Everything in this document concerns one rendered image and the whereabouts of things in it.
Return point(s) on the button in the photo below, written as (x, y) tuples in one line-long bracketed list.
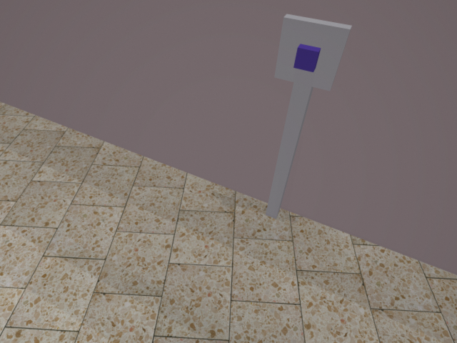
[(306, 57)]

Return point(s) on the panel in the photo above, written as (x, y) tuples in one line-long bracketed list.
[(331, 37)]

